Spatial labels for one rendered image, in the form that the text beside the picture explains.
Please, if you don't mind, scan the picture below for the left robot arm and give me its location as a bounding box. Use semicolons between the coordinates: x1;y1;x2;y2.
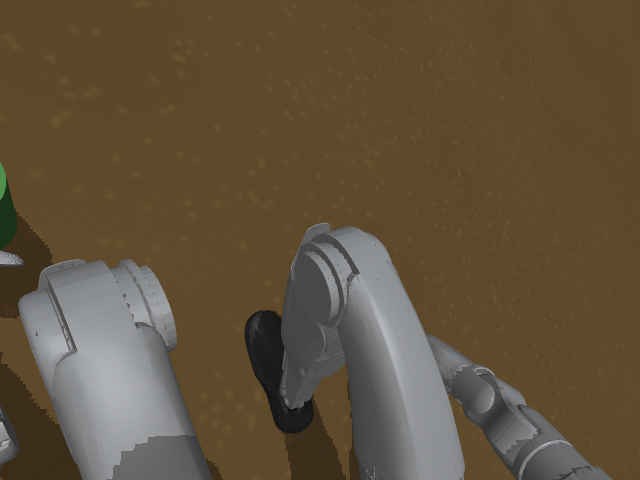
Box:
0;404;20;471

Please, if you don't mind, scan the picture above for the right robot hand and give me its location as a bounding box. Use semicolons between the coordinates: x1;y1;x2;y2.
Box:
426;334;475;396

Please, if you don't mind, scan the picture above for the right robot arm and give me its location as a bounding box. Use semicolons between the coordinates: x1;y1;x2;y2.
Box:
451;364;612;480

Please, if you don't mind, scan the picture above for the bottle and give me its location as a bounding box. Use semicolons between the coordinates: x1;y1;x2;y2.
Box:
0;163;17;250

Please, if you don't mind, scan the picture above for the right robot foot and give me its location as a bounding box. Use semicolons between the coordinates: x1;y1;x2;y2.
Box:
245;310;313;433

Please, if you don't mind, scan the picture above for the left robot hand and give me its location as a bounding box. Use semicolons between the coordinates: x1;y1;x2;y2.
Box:
0;250;24;267

